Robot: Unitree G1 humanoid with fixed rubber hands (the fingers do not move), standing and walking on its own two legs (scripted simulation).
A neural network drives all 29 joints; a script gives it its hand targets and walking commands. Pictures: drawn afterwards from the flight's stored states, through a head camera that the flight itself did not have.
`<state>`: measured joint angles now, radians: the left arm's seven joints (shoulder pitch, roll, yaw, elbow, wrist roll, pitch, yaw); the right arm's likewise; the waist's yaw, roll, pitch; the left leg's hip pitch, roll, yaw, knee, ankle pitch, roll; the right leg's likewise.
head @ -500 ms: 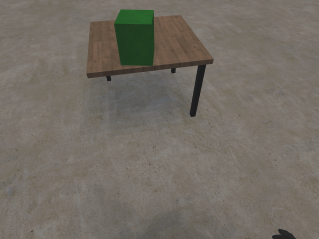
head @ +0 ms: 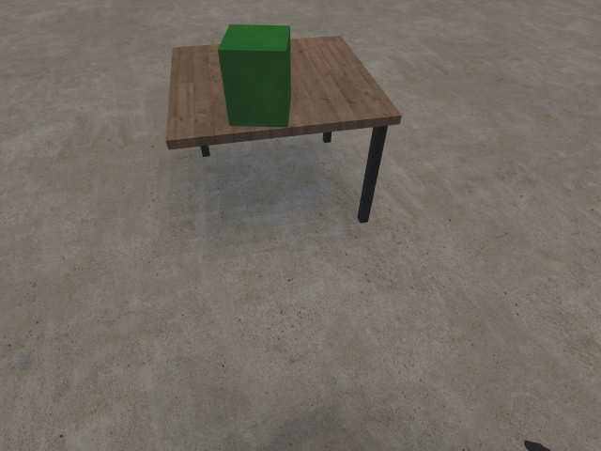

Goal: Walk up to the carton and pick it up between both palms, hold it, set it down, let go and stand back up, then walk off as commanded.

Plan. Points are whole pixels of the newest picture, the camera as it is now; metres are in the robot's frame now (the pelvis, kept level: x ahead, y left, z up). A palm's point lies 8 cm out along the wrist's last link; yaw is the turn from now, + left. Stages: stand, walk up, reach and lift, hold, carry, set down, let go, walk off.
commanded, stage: stand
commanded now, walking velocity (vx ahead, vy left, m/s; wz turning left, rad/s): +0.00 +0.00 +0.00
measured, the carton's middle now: (259, 76) +1.26 +0.15 -0.08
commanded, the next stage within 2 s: none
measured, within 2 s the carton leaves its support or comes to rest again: neither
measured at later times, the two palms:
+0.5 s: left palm out of the picture +0.08 +0.30 -0.11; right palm out of the picture +0.11 -0.32 -0.09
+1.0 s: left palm out of the picture +0.08 +0.30 -0.11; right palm out of the picture +0.11 -0.32 -0.09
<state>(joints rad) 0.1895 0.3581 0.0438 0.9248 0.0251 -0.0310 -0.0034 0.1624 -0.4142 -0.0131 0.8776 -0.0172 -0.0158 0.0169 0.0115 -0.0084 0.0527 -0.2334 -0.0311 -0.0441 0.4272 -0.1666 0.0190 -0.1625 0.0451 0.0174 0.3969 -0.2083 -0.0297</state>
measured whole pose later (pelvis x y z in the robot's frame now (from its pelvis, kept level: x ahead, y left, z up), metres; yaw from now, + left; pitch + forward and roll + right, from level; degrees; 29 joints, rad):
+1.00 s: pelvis +0.00 +0.00 +0.00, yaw +0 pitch -1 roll -1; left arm 0.19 0.36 0.04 0.95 0.02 -0.03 -0.01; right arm 0.16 -0.41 0.00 0.90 -0.02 -0.02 0.02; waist 0.01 -0.01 0.02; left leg -0.23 -0.03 -0.04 0.39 -0.15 0.02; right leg -0.16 0.04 0.02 0.37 -0.20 -0.03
